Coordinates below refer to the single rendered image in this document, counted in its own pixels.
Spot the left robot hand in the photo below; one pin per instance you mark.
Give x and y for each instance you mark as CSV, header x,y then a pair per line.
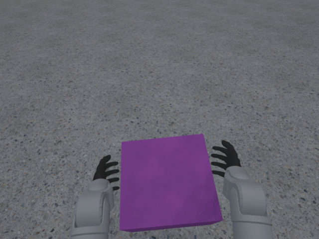
x,y
101,168

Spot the carton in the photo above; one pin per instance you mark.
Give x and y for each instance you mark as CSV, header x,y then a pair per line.
x,y
167,183

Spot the right robot forearm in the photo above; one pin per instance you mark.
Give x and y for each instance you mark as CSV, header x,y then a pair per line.
x,y
249,209

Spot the right robot hand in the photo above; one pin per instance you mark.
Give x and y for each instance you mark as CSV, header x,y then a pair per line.
x,y
231,157

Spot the left robot forearm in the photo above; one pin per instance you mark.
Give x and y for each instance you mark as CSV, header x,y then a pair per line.
x,y
91,216

